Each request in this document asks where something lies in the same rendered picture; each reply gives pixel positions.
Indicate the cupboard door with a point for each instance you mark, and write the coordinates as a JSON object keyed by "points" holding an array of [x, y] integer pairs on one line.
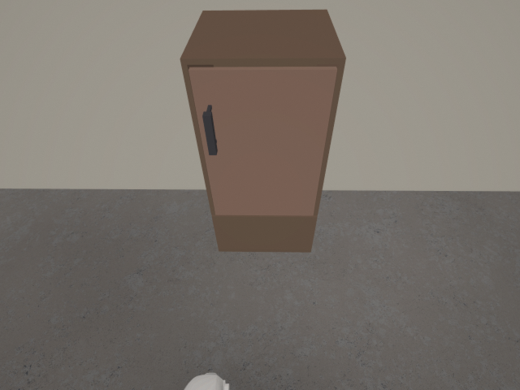
{"points": [[270, 124]]}

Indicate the handle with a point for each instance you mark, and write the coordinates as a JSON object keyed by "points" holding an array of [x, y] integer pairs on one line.
{"points": [[210, 131]]}

